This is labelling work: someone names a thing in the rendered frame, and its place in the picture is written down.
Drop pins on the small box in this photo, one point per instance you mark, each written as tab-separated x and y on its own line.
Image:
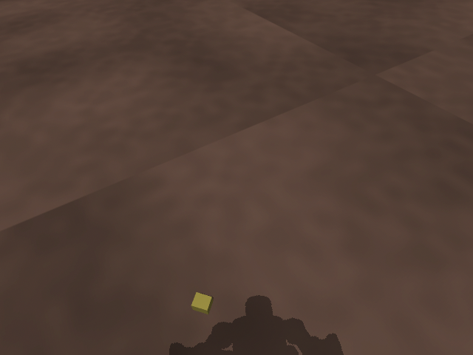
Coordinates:
202	303

